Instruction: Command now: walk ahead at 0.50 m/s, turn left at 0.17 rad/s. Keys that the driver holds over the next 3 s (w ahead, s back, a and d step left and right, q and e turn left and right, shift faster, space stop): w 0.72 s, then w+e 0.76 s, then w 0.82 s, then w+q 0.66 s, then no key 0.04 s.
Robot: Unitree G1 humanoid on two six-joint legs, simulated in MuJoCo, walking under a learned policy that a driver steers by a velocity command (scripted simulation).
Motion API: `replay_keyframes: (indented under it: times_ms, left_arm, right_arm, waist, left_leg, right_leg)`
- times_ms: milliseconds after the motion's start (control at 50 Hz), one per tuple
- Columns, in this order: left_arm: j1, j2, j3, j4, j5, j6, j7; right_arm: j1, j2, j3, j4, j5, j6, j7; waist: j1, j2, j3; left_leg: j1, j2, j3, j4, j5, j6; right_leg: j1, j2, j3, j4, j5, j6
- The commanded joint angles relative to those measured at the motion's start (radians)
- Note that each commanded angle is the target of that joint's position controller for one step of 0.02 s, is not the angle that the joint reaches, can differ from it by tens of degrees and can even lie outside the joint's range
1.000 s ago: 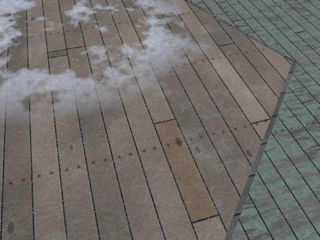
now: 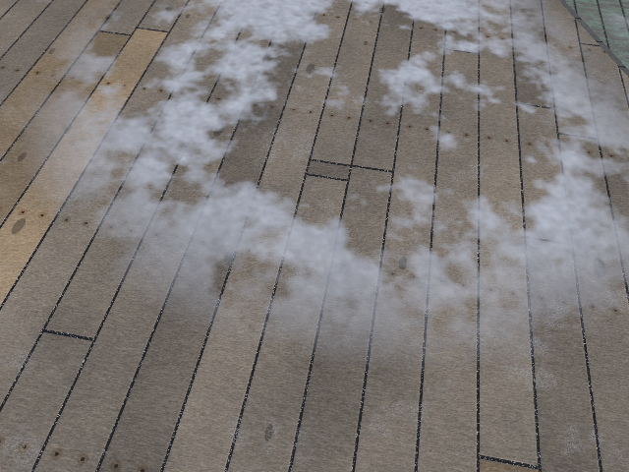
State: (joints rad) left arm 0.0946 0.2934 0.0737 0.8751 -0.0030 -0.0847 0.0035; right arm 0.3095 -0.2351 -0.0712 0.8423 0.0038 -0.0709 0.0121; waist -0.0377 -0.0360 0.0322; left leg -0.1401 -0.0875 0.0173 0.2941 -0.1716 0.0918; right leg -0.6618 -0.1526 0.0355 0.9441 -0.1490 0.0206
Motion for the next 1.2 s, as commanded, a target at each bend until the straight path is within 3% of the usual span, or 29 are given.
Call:
replay_keyframes:
  times_ms: [20, 100, 180, 240, 280, 300, 320, 340, 360, 380, 400, 440, 460, 540, 620, 720, 760, 800, 820, 840, 860, 880, 900, 920, 960, 980, 1000, 1140, 1200]
  left_arm:
    - [-0.044, 0.050, 0.008, -0.053, 0.001, -0.007, -0.005]
    - [-0.154, 0.032, -0.005, -0.081, -0.010, -0.014, -0.022]
    - [-0.216, 0.044, -0.010, -0.116, -0.013, -0.028, -0.046]
    - [-0.127, 0.086, 0.004, -0.103, -0.012, -0.033, -0.054]
    - [0.141, 0.156, 0.039, -0.028, -0.002, -0.031, -0.042]
    - [0.292, 0.232, 0.059, -0.004, 0.016, -0.029, -0.035]
    - [0.344, 0.205, 0.052, 0.020, -0.004, -0.021, -0.038]
    - [0.295, 0.143, 0.028, 0.017, -0.020, -0.019, -0.038]
    - [0.214, 0.112, 0.019, -0.004, -0.015, -0.016, -0.033]
    - [0.156, 0.100, 0.011, -0.014, 0.002, -0.017, -0.034]
    - [0.110, 0.084, 0.006, -0.018, 0.014, -0.021, -0.033]
    - [0.081, 0.050, -0.005, -0.018, 0.017, -0.024, -0.037]
    - [0.081, 0.075, -0.002, -0.012, 0.011, -0.026, -0.033]
    - [0.132, 0.126, 0.013, 0.005, 0.004, -0.025, -0.012]
    - [0.197, 0.139, 0.017, 0.031, -0.012, -0.016, -0.004]
    - [0.262, 0.151, 0.022, 0.067, -0.020, 0.009, -0.002]
    - [0.254, 0.160, 0.025, 0.068, -0.024, 0.020, 0.001]
    - [0.226, 0.128, 0.012, 0.054, -0.019, 0.025, 0.002]
    - [0.238, 0.059, -0.015, 0.023, 0.011, 0.022, 0.001]
    - [0.346, -0.022, -0.034, 0.020, -0.019, 0.002, -0.003]
    - [0.287, 0.106, -0.006, 0.030, -0.040, -0.011, -0.004]
    - [0.206, 0.132, 0.004, 0.006, -0.052, -0.016, -0.006]
    - [0.176, 0.114, 0.004, 0.003, -0.047, -0.012, 0.000]
    - [0.164, 0.107, 0.012, 0.004, -0.033, -0.001, 0.005]
    - [0.203, 0.063, 0.011, 0.006, -0.034, 0.023, 0.000]
    - [0.191, 0.057, 0.014, 0.008, -0.035, 0.037, 0.002]
    - [0.185, 0.040, 0.012, -0.010, -0.036, 0.046, 0.001]
    - [0.005, 0.009, 0.001, -0.088, -0.017, 0.046, -0.030]
    - [-0.085, 0.005, -0.007, -0.132, -0.015, 0.044, -0.048]
  right_arm:
    - [-0.003, -0.165, -0.036, -0.047, 0.002, -0.016, -0.018]
    - [0.056, -0.168, -0.033, -0.007, 0.006, -0.016, -0.020]
    - [0.102, -0.172, -0.036, 0.034, 0.009, 0.000, -0.026]
    - [0.070, -0.198, -0.043, 0.037, 0.009, 0.011, -0.033]
    - [0.038, -0.187, -0.032, 0.027, 0.007, 0.020, -0.033]
    - [0.128, -0.112, -0.009, 0.011, -0.007, 0.012, -0.027]
    - [0.178, -0.048, 0.014, 0.031, 0.006, -0.008, -0.019]
    - [0.097, -0.154, -0.010, 0.013, 0.031, -0.028, -0.013]
    - [0.001, -0.174, -0.012, -0.020, 0.048, -0.038, -0.011]
    - [-0.062, -0.165, -0.011, -0.033, 0.024, -0.043, -0.014]
    - [-0.052, -0.158, -0.019, -0.038, 0.019, -0.036, -0.019]
    - [-0.020, -0.131, -0.020, -0.019, 0.014, -0.010, -0.024]
    - [0.002, -0.101, -0.013, -0.017, 0.017, 0.001, -0.024]
    - [-0.120, -0.100, -0.009, -0.052, -0.002, 0.000, -0.027]
    - [-0.258, -0.076, 0.006, -0.080, 0.006, -0.013, -0.013]
    - [-0.351, -0.096, 0.008, -0.122, 0.017, -0.023, 0.013]
    - [-0.309, -0.127, -0.004, -0.119, 0.016, -0.031, 0.018]
    - [-0.052, -0.209, -0.045, -0.047, 0.005, -0.037, 0.007]
    - [0.125, -0.293, -0.066, -0.024, -0.010, -0.033, -0.006]
    - [0.141, -0.319, -0.070, -0.001, -0.008, -0.024, -0.001]
    - [0.102, -0.218, -0.042, -0.019, -0.002, -0.026, 0.001]
    - [0.038, -0.173, -0.028, -0.031, -0.005, -0.030, -0.003]
    - [-0.028, -0.152, -0.020, -0.035, -0.009, -0.034, -0.001]
    - [-0.077, -0.120, -0.012, -0.036, -0.011, -0.039, 0.000]
    - [-0.109, -0.116, -0.012, -0.025, -0.020, -0.047, 0.001]
    - [-0.113, -0.095, -0.010, -0.020, -0.019, -0.050, -0.001]
    - [-0.117, -0.134, -0.018, -0.014, -0.022, -0.053, -0.006]
    - [-0.063, -0.175, -0.034, 0.015, -0.018, -0.040, -0.035]
    - [-0.020, -0.186, -0.040, 0.033, -0.003, -0.023, -0.038]
  waist:
    - [0.009, 0.081, -0.024]
    - [-0.036, 0.102, 0.026]
    - [-0.045, 0.105, 0.056]
    - [0.017, 0.138, -0.004]
    - [0.151, 0.122, -0.181]
    - [0.148, -0.030, -0.344]
    - [0.141, -0.245, -0.450]
    - [0.161, -0.152, -0.342]
    - [0.146, -0.096, -0.208]
    - [0.122, -0.004, -0.104]
    - [0.072, -0.037, -0.091]
    - [0.039, -0.026, -0.057]
    - [0.019, -0.061, -0.049]
    - [0.046, -0.001, -0.014]
    - [0.097, -0.010, 0.006]
    - [0.112, -0.033, 0.027]
    - [0.069, -0.045, 0.010]
    - [-0.059, -0.019, -0.150]
    - [-0.109, 0.135, -0.320]
    - [-0.047, 0.405, -0.416]
    - [-0.076, 0.248, -0.326]
    - [-0.068, 0.200, -0.210]
    - [-0.036, 0.124, -0.142]
    - [-0.012, 0.117, -0.090]
    - [0.034, 0.151, -0.066]
    - [0.033, 0.117, -0.044]
    - [0.051, 0.141, -0.035]
    - [0.000, 0.067, 0.021]
    - [-0.029, 0.069, 0.065]
  left_leg:
    - [0.026, 0.244, -0.137, -0.134, 0.314, 0.133]
    - [0.063, 0.253, -0.121, -0.153, 0.194, 0.112]
    - [0.210, 0.318, -0.140, -0.089, 0.271, 0.107]
    - [0.262, 0.330, -0.136, 0.021, 0.564, 0.077]
    - [0.154, 0.248, -0.072, 0.341, 0.722, 0.030]
    - [-0.192, 0.143, -0.038, 0.705, 0.379, -0.029]
    - [-0.458, -0.005, -0.088, 0.990, -0.365, -0.071]
    - [-0.579, 0.056, -0.178, 1.085, -0.381, -0.048]
    - [-0.620, 0.113, -0.139, 1.075, -0.301, -0.035]
    - [-0.573, 0.164, -0.108, 0.989, -0.226, -0.030]
    - [-0.532, 0.198, -0.105, 0.927, -0.174, -0.036]
    - [-0.443, 0.222, -0.105, 0.864, -0.134, -0.039]
    - [-0.436, 0.230, -0.095, 0.825, -0.136, -0.054]
    - [-0.513, 0.245, -0.076, 0.591, 0.071, -0.097]
    - [-0.448, 0.196, -0.024, 0.344, 0.243, -0.107]
    - [-0.458, 0.171, -0.033, 0.227, 0.181, -0.072]
    - [-0.372, 0.147, -0.026, 0.191, 0.107, -0.048]
    - [0.012, 0.141, -0.020, 0.175, 0.120, 0.003]
    - [0.308, 0.358, -0.255, 0.201, 0.127, 0.064]
    - [0.538, 0.532, -0.681, 0.055, -0.089, 0.205]
    - [0.460, 0.496, -0.650, 0.013, -0.196, 0.167]
    - [0.348, 0.463, -0.493, 0.003, -0.166, 0.122]
    - [0.221, 0.426, -0.390, -0.031, -0.083, 0.102]
    - [0.132, 0.394, -0.306, -0.069, -0.033, 0.090]
    - [0.038, 0.376, -0.200, -0.116, 0.072, 0.091]
    - [0.018, 0.342, -0.138, -0.138, 0.103, 0.073]
    - [0.001, 0.373, -0.115, -0.153, 0.137, 0.091]
    - [0.064, 0.347, 0.100, -0.189, 0.213, 0.068]
    - [0.148, 0.361, 0.163, -0.157, 0.275, 0.056]
  right_leg:
    - [-0.013, 0.015, -0.011, -0.176, 0.192, 0.010]
    - [0.010, 0.055, -0.034, -0.355, 0.309, -0.009]
    - [-0.045, 0.076, -0.031, -0.437, 0.221, -0.050]
    - [0.101, 0.124, -0.064, -0.454, 0.102, -0.094]
    - [0.505, 0.139, -0.076, -0.448, 0.141, -0.155]
    - [0.908, -0.102, 0.260, -0.419, 0.093, -0.278]
    - [1.094, -0.250, 0.672, -0.585, -0.085, -0.385]
    - [1.029, -0.216, 0.641, -0.639, -0.243, -0.333]
    - [0.885, -0.186, 0.494, -0.662, -0.240, -0.292]
    - [0.705, -0.137, 0.361, -0.683, -0.063, -0.259]
    - [0.610, -0.127, 0.335, -0.715, -0.062, -0.273]
    - [0.487, -0.070, 0.256, -0.783, -0.049, -0.253]
    - [0.454, -0.079, 0.226, -0.803, -0.024, -0.269]
    - [0.473, -0.064, 0.132, -0.847, 0.072, -0.262]
    - [0.493, -0.021, 0.029, -0.833, 0.129, -0.221]
    - [0.646, -0.093, 0.054, -0.756, 0.147, -0.203]
    - [0.672, -0.106, 0.080, -0.683, 0.248, -0.185]
    - [0.571, -0.021, 0.027, -0.387, 0.405, -0.135]
    - [0.365, 0.063, -0.033, -0.046, 0.092, -0.090]
    - [0.021, 0.207, -0.012, 0.244, -0.423, -0.052]
    - [-0.075, 0.143, 0.094, 0.348, -0.417, -0.061]
    - [-0.113, 0.097, 0.079, 0.358, -0.329, -0.073]
    - [-0.074, 0.056, 0.066, 0.318, -0.246, -0.068]
    - [-0.047, 0.030, 0.070, 0.262, -0.190, -0.065]
    - [0.033, 0.005, 0.073, 0.219, -0.138, -0.054]
    - [0.031, 0.006, 0.070, 0.213, -0.115, -0.059]
    - [0.012, 0.003, 0.072, 0.192, -0.082, -0.048]
    - [-0.025, 0.022, 0.000, -0.148, 0.194, -0.037]
    - [-0.046, 0.038, -0.048, -0.256, 0.183, -0.057]
